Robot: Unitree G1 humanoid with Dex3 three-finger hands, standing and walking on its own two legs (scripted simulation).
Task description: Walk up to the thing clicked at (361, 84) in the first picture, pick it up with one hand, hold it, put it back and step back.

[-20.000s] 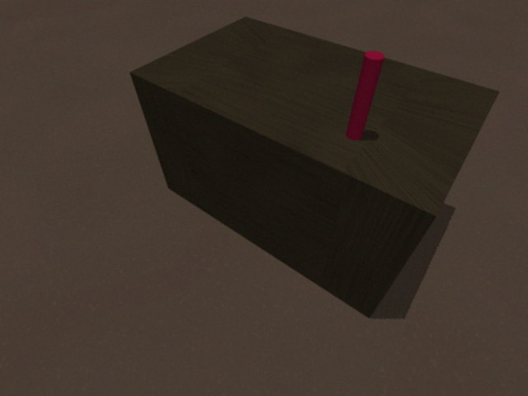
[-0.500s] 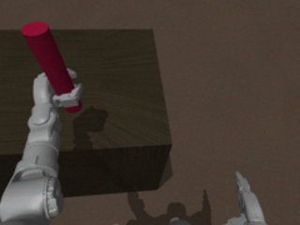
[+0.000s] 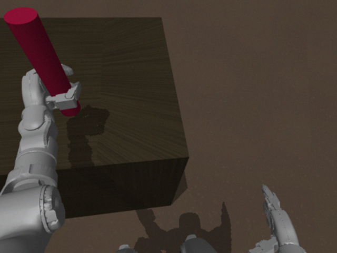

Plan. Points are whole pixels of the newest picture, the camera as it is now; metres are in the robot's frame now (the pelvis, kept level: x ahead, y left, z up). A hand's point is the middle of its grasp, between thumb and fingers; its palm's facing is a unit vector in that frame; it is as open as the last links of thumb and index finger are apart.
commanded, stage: lower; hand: left
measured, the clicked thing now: (52, 73) +0.49 +0.20 +0.14
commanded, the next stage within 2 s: loosen in 1.16 s
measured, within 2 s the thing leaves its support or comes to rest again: rests again in 0.96 s
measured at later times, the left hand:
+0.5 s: hand (72, 99) +0.51 +0.19 +0.04, palm faces +0.15 -0.99 -0.01, open 6.4 cm
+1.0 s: hand (76, 105) +0.51 +0.19 +0.01, palm faces +0.15 -0.99 -0.02, open 6.4 cm
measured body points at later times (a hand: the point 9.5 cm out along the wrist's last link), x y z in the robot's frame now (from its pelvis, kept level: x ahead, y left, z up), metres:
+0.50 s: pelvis +0.00 +0.00 -0.02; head +0.12 +0.03 +0.41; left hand +0.49 +0.24 +0.04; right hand +0.16 -0.26 -0.04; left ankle +0.01 +0.12 -0.69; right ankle +0.01 -0.14 -0.69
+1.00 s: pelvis -0.01 +0.00 -0.04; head +0.13 +0.03 +0.39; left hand +0.50 +0.24 +0.01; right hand +0.15 -0.26 -0.04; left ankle +0.01 +0.12 -0.69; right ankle +0.01 -0.14 -0.69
